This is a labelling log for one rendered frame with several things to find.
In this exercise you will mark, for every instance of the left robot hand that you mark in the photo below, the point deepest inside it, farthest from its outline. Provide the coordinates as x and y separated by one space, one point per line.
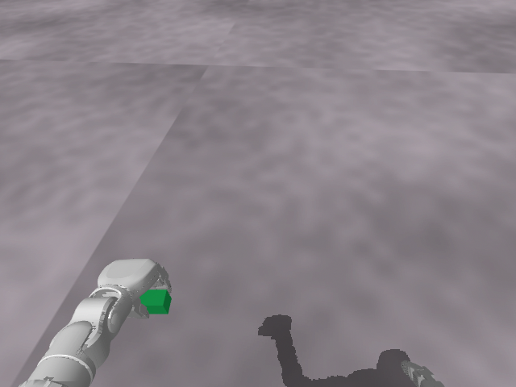
136 276

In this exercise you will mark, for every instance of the right robot hand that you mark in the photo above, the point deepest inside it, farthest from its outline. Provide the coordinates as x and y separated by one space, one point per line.
421 376

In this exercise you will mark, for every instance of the small box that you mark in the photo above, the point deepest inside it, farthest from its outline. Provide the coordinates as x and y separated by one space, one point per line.
157 301

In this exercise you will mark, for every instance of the left robot arm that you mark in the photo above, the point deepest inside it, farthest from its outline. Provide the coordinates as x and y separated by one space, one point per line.
80 348

